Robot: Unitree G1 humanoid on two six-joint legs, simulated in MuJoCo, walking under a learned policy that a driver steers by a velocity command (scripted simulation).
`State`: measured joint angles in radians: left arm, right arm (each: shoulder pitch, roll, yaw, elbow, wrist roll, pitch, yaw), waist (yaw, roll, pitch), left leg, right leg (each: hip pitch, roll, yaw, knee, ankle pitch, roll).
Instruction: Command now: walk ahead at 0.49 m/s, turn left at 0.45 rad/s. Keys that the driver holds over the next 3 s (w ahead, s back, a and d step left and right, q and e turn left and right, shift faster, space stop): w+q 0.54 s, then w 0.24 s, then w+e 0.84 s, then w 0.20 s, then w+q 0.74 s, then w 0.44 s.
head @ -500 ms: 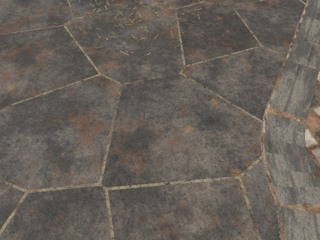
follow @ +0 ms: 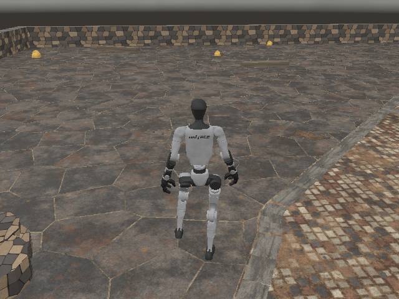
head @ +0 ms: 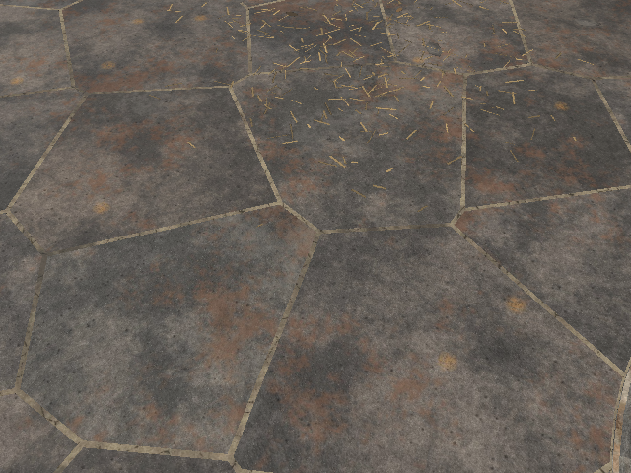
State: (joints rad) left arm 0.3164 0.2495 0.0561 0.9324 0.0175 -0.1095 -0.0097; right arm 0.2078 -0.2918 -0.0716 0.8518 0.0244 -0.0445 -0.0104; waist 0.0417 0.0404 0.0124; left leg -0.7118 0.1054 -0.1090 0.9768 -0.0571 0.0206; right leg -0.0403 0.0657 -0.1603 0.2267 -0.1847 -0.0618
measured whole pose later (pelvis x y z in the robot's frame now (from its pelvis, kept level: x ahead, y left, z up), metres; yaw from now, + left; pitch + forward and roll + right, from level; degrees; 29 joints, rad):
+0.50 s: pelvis +0.29 +0.08 +0.00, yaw +17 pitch +2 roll +0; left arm 0.10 0.31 0.05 0.76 0.01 -0.10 0.00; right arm 0.32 -0.27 -0.07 0.73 0.01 -0.06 0.01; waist -0.04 -0.03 0.04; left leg -0.21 -0.12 -0.06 0.35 -0.16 0.11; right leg -0.63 -0.11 0.08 0.96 -0.22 0.04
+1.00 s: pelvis +0.58 +0.12 +0.00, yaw +20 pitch +2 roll +0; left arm 0.36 0.26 0.05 0.83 -0.01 -0.08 -0.02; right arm 0.17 -0.28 -0.05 0.67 -0.01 -0.08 0.00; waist 0.06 0.03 0.02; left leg -0.58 0.06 -0.06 0.90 -0.27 -0.01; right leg -0.20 0.07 0.05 0.33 -0.16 -0.06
